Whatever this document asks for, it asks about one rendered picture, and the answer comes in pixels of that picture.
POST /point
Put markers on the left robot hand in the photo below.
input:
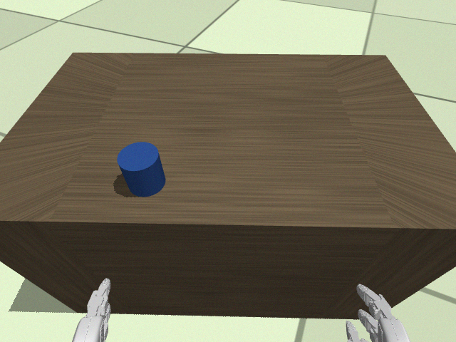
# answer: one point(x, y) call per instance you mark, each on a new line
point(94, 326)

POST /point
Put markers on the right robot hand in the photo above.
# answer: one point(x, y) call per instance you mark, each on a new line
point(387, 329)

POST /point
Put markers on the can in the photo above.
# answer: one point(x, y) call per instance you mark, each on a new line
point(142, 169)

